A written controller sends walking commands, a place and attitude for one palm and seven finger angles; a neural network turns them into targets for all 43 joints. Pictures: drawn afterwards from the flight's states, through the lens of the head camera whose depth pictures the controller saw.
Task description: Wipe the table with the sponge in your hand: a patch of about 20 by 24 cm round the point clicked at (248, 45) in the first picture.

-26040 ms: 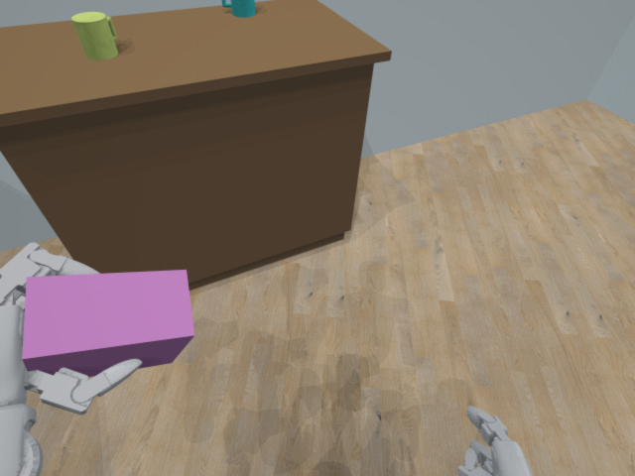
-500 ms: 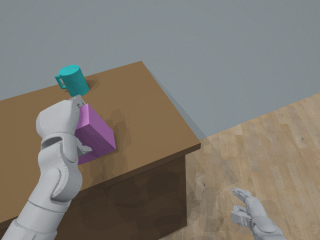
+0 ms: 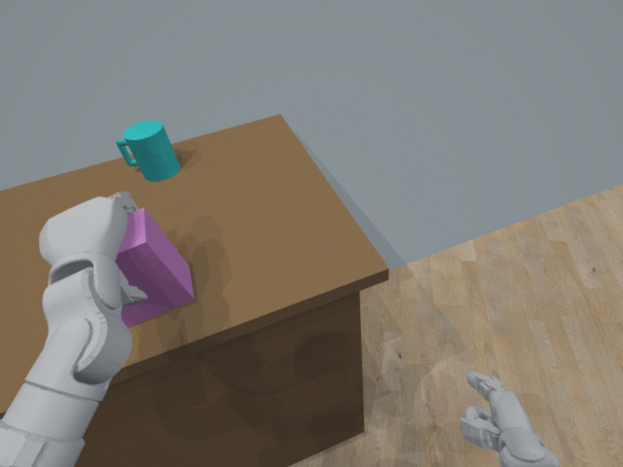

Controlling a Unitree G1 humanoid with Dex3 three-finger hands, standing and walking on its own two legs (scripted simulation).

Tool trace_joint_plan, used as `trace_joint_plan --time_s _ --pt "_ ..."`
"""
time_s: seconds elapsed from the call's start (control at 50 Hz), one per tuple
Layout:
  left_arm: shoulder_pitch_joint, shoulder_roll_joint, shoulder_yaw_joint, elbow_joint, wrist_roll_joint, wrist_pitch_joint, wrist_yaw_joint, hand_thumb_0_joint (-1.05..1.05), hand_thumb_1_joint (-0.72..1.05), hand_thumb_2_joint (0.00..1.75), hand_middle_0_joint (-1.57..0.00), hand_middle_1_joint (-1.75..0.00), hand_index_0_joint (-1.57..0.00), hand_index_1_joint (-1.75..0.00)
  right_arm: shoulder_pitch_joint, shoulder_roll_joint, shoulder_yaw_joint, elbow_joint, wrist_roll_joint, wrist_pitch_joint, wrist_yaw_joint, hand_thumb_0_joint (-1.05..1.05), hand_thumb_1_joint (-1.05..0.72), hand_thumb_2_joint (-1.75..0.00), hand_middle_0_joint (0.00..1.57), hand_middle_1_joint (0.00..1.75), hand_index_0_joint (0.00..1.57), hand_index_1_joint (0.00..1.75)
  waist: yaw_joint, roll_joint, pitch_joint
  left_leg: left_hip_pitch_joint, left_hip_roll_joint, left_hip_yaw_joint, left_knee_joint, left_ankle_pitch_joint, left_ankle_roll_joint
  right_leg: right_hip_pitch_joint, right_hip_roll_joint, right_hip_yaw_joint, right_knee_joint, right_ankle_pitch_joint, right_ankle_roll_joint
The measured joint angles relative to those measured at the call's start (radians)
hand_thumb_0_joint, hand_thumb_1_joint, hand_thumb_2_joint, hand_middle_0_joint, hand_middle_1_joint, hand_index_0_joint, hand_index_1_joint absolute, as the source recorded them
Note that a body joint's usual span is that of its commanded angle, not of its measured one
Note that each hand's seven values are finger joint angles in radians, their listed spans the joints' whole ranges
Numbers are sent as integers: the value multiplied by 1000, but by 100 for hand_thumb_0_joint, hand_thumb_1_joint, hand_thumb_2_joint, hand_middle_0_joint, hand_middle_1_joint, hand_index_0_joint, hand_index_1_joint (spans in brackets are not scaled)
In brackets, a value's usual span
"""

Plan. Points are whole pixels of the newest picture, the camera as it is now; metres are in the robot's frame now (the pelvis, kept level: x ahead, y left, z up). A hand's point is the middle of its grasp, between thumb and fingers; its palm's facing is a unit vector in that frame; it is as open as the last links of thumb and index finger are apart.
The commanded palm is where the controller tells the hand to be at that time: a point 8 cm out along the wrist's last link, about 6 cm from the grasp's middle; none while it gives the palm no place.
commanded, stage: wipe forward along the middle lane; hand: left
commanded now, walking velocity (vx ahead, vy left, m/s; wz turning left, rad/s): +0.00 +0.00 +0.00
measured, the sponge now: (138, 281) +0.30 +0.27 +0.11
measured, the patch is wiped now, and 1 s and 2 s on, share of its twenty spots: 0.90 0.90 0.95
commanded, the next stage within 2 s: slide back across to the first lane in 1.48 s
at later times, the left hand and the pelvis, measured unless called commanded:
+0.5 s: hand (117, 237) +0.34 +0.30 +0.15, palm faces -0.03 -0.02 -1.00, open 10.6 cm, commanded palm +0.32 +0.32 +0.19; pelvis -0.01 -0.02 +0.00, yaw +2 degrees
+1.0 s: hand (111, 212) +0.39 +0.34 +0.16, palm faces -0.12 -0.02 -0.99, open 10.5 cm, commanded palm +0.38 +0.35 +0.19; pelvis -0.01 -0.02 +0.00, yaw +2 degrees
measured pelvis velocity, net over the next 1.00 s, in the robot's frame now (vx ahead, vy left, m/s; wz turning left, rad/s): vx -0.01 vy -0.02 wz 0.03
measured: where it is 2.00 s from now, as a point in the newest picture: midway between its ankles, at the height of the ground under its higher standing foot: outside the picture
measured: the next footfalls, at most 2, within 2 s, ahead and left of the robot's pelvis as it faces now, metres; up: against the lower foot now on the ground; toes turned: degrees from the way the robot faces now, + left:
none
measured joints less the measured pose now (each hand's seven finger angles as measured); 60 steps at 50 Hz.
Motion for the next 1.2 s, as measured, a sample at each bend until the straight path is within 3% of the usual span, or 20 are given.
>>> trace_joint_plan --time_s 0.1,0.18,0.28,0.82,0.98,1.2 --pt "-57 10 -21 99 36 -50 -36 -2 -50 100 -64 -129 -68 -128 7 -2 0 9 -3 -22 -10 1 -90 -90 20 30 20 30 -7 2 0 -10 1 -8 -3 9 -3 -9 1 -8 -1 6 -4" --pt "-92 26 -10 179 40 -119 -50 -2 -51 101 -65 -129 -68 -128 23 0 -3 14 -7 -37 -19 1 -90 -90 20 30 20 30 -12 2 0 -15 4 -12 -3 12 -4 -13 4 -12 -2 9 -7" --pt "-138 41 25 274 34 -199 -43 -2 -51 101 -65 -129 -69 -128 58 -2 -9 23 -9 -49 -28 1 -90 -90 21 30 20 30 -17 -5 0 -26 8 -20 -2 16 -6 -19 8 -21 -8 14 -13" --pt "-464 144 116 826 80 -499 -39 1 -53 101 -68 -127 -71 -127 197 -23 -41 57 6 -50 -52 1 -90 -90 21 30 20 30 -81 -31 -30 -167 22 -40 59 7 18 -137 24 -43 10 27 -26" --pt "-560 181 133 964 110 -550 -25 1 -53 101 -68 -127 -72 -127 228 -19 -47 60 11 -39 -49 0 -90 -90 21 30 20 30 -102 -40 -36 -208 24 -42 69 7 16 -170 27 -44 4 35 -23" --pt "-606 196 135 1029 129 -593 -10 1 -54 101 -69 -126 -72 -126 260 -21 -59 65 16 -26 -42 0 -90 -90 21 30 20 30 -112 -39 -48 -227 19 -32 65 6 11 -184 20 -33 -13 41 -6"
